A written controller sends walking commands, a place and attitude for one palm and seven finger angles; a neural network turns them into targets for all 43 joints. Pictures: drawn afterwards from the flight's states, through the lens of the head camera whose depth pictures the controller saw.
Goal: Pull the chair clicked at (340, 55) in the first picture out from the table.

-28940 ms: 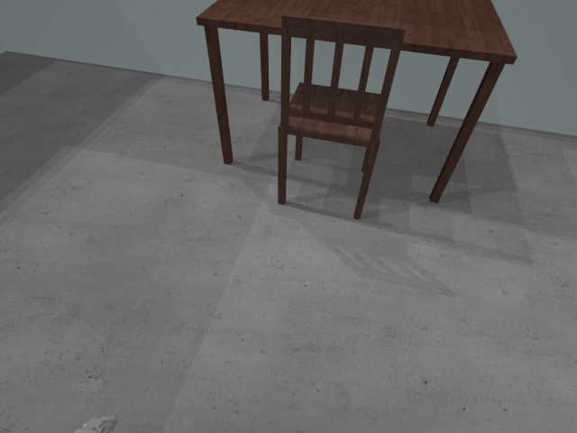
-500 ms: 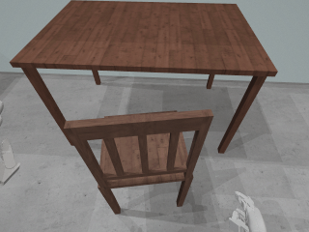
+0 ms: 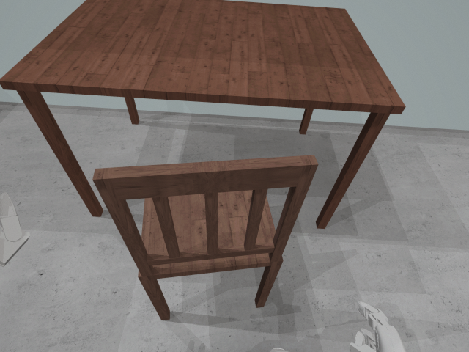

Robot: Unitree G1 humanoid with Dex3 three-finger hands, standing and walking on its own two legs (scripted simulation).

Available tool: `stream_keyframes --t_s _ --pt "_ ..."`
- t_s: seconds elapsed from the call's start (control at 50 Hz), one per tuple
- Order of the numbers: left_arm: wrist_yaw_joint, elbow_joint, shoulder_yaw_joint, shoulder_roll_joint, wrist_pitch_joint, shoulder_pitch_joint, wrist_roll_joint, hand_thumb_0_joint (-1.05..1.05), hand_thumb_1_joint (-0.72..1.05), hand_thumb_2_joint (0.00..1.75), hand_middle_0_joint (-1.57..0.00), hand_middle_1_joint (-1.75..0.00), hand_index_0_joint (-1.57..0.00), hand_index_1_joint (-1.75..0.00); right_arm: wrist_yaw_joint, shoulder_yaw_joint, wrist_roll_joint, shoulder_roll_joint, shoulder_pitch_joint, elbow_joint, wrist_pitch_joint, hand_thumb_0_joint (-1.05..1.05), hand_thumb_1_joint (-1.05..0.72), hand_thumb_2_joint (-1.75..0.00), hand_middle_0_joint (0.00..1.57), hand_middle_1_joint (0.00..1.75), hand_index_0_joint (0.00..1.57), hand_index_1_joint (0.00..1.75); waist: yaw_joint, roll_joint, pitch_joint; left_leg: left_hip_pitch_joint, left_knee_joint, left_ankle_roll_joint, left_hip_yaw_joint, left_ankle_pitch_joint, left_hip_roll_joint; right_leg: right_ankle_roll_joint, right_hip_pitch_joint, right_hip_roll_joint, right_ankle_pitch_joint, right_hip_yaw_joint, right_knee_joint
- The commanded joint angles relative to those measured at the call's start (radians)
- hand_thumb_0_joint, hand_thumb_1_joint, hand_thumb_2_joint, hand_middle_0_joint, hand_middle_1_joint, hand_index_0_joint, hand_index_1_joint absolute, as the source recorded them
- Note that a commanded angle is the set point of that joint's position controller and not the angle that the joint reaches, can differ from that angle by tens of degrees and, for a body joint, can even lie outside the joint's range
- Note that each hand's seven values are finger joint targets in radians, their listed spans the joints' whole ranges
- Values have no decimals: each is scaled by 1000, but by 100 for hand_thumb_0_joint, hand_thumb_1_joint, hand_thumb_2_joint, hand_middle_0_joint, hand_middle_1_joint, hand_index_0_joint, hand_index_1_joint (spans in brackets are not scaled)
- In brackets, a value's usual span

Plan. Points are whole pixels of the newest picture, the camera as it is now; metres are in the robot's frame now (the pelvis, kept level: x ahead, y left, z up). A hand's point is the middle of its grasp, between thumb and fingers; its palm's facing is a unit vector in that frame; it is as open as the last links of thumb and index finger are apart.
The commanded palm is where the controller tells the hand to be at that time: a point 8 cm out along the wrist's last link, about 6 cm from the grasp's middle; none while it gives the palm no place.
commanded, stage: step back with the hand held close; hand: left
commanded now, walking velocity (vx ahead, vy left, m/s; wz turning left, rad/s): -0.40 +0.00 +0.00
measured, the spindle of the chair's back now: (211, 224) +0.40 +0.07 -0.09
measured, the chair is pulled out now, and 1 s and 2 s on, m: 0.20 0.20 0.20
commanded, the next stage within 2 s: stop stepping back and stand still in 1.62 s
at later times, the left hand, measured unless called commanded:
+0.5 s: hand (12, 243) +0.20 +0.26 +0.18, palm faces +0.45 -0.77 -0.45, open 7.4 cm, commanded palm +0.13 +0.30 +0.20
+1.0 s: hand (42, 241) +0.20 +0.24 +0.18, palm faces +0.39 -0.81 -0.43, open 7.4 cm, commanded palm +0.11 +0.29 +0.20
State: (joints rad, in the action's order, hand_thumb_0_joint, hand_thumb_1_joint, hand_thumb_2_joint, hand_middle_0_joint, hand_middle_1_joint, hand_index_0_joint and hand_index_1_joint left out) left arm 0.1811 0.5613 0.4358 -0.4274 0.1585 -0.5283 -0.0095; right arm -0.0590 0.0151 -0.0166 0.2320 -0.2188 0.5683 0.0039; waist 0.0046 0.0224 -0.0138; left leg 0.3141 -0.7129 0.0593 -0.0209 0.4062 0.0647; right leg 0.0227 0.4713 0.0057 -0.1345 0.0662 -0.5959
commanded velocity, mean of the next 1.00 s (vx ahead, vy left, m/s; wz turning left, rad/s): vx -0.40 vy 0.00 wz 0.01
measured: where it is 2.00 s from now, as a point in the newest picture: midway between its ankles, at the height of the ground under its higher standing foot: outside the picture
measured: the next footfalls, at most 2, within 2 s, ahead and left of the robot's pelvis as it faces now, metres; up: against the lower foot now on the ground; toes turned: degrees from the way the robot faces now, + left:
right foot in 1.32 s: +0.00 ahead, -0.14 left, +0.00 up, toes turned +1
right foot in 1.84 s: -0.12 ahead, -0.15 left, +0.00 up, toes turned -5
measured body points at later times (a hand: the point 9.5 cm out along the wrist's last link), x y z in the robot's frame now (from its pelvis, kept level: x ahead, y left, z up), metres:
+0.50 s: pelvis -0.01 +0.01 -0.01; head +0.00 +0.03 +0.44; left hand +0.17 +0.30 +0.21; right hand +0.16 -0.24 -0.08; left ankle -0.02 +0.08 -0.72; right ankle +0.11 -0.11 -0.72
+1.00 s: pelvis -0.02 -0.01 +0.00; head +0.02 +0.02 +0.45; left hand +0.18 +0.28 +0.20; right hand +0.14 -0.25 -0.08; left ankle -0.04 +0.09 -0.69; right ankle +0.09 -0.12 -0.72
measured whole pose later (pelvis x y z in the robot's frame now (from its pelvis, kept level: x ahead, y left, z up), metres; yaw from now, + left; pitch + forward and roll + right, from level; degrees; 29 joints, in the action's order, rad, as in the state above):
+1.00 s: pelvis -0.02 -0.01 +0.00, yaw +2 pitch +2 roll -1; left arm 0.16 0.60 0.42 -0.43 0.19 -0.49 -0.03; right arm -0.04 0.03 0.00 0.18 -0.17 0.61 0.01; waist 0.05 0.05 -0.05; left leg 0.43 -0.91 0.01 -0.04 0.54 0.04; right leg 0.03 0.48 -0.01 -0.12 0.06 -0.56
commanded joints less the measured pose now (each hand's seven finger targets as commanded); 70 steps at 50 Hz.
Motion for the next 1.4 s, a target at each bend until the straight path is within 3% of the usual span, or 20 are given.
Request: stream_keyframes --t_s 0.0,0.24,0.44,0.58,0.66,0.76,0.82,0.86,0.9,0.94,0.96,1.02,1.06,1.1,1.16,1.2,1.24,1.3,1.34,1.38 --pt "18 190 122 -179 59 13 -7 0 90 90 -20 -30 -20 -30 -11 59 -1 134 104 -156 -45 0 -90 -90 20 30 20 30 -3 -20 117 332 207 26 -167 -23 -157 27 -381 141 54 -238 42" --pt "14 244 165 -194 83 20 -5 0 90 90 -20 -30 -20 -30 -20 70 6 132 109 -144 -52 0 -90 -90 20 30 20 30 1 -82 152 422 229 49 -197 -51 -205 13 -451 103 200 -218 -106" --pt "10 218 149 -189 86 54 4 0 90 90 -20 -30 -20 -30 -18 68 10 136 107 -146 -38 0 -90 -90 20 30 20 30 3 -34 89 445 216 49 -185 156 -163 30 -380 130 -10 -288 13" --pt "15 239 157 -179 102 53 18 0 90 90 -20 -30 -20 -30 -19 62 13 140 104 -154 -54 0 -90 -90 20 30 20 30 2 -118 90 580 311 85 -222 241 -211 3 -494 66 7 -215 -114" --pt "13 274 165 -179 108 72 12 0 90 90 -20 -30 -20 -30 -23 67 19 132 102 -138 -78 0 -90 -90 20 30 20 30 0 -158 99 521 309 89 -253 -12 -265 -8 -467 31 104 -172 -219" --pt "5 248 147 -153 105 67 -2 0 90 90 -20 -30 -20 -30 -17 72 37 116 96 -100 -102 0 -90 -90 20 30 20 30 2 -159 65 320 267 78 -269 -415 -332 -6 -312 9 -70 -162 -201" --pt "-5 211 130 -136 102 45 -5 0 90 90 -20 -30 -20 -30 -4 74 32 110 95 -90 -97 0 -90 -90 20 30 20 30 3 -88 91 223 152 30 -208 -496 -286 28 -308 67 125 -192 -76" --pt "-7 196 119 -143 97 46 -13 0 90 90 -20 -30 -20 -30 -3 80 20 110 91 -100 -80 0 -90 -90 20 30 20 30 5 -11 107 252 39 -14 -134 -204 -168 85 -310 171 316 -332 34" --pt "-4 183 119 -170 91 9 -30 0 90 90 -20 -30 -20 -30 3 80 18 95 71 -107 -57 0 -90 -90 20 30 20 30 6 159 144 170 -153 -51 -60 148 -42 151 -214 349 119 -506 310" --pt "15 207 162 -223 80 -19 -31 0 90 90 -20 -30 -20 -30 2 79 14 85 94 -113 -41 0 -90 -90 20 30 20 30 -11 156 209 128 -346 -54 -64 198 -51 188 -183 406 -86 -508 393" --pt "19 217 165 -219 72 -67 -31 0 90 90 -20 -30 -20 -30 1 66 7 68 99 -114 -32 0 -90 -90 20 30 20 30 -8 153 240 124 -326 -51 -67 179 -81 184 -219 391 -40 -434 354" --pt "23 258 192 -219 72 -170 -38 0 90 90 -20 -30 -20 -30 -16 34 -1 53 113 -124 -8 0 -90 -90 20 30 20 30 -3 80 271 26 37 -55 19 61 -80 89 -232 250 142 -234 242" --pt "26 338 192 -241 96 -138 -40 0 90 90 -20 -30 -20 -30 -32 36 7 69 98 -94 -26 0 -90 -90 20 30 20 30 11 -81 256 -41 298 -38 28 -76 -116 19 -210 187 62 -163 145" --pt "36 387 190 -228 112 -68 -15 0 90 90 -20 -30 -20 -30 -40 68 19 105 123 -94 -73 0 -90 -90 20 30 20 30 7 -367 174 136 370 80 -240 -205 -374 -49 -183 19 -113 -74 -148" --pt "47 344 214 -212 100 -59 -25 0 90 90 -20 -30 -20 -30 -41 94 29 78 108 -50 -148 0 -90 -90 20 30 20 30 6 -266 166 96 311 85 -187 -527 -404 -37 -71 -17 -298 -123 -375" --pt "32 311 152 -150 96 -40 -26 0 90 90 -20 -30 -20 -30 -25 98 29 79 81 -18 -160 0 -90 -90 20 30 20 30 0 -208 158 -163 200 34 -115 -919 -367 -24 10 -1 -252 -92 -157" --pt "17 253 89 -111 94 6 -13 0 90 90 -20 -30 -20 -30 -10 91 24 83 91 -5 -170 0 -90 -90 20 30 20 30 0 -242 128 -256 162 -3 -76 -994 -347 -14 -17 23 -130 -60 44" --pt "-3 172 42 -115 88 92 -8 0 90 90 -20 -30 -20 -30 0 69 31 106 116 -13 -166 0 -90 -90 20 30 20 30 -6 -195 81 -137 147 -23 -70 -765 -338 -12 -169 52 140 -70 169" --pt "-9 144 40 -139 90 139 -1 0 90 90 -20 -30 -20 -30 -2 62 27 96 113 -26 -158 0 -90 -90 20 30 20 30 4 -44 99 -4 69 -58 -8 -474 -265 33 -253 168 521 -166 140" --pt "-12 173 51 -163 77 118 -26 0 90 90 -20 -30 -20 -30 -9 70 4 77 115 -61 -145 0 -90 -90 20 30 20 30 -7 233 190 40 -93 -91 44 -69 -96 120 -283 322 587 -344 246"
